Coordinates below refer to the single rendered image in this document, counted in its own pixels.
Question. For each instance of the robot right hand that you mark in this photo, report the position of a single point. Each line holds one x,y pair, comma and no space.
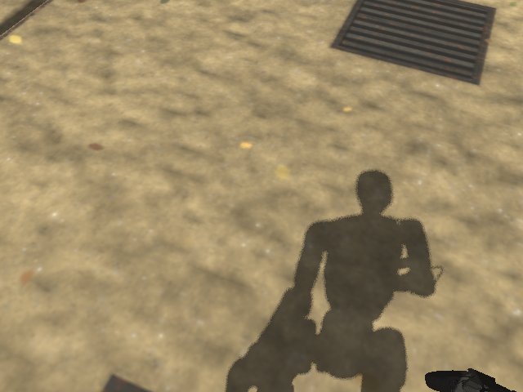
463,381

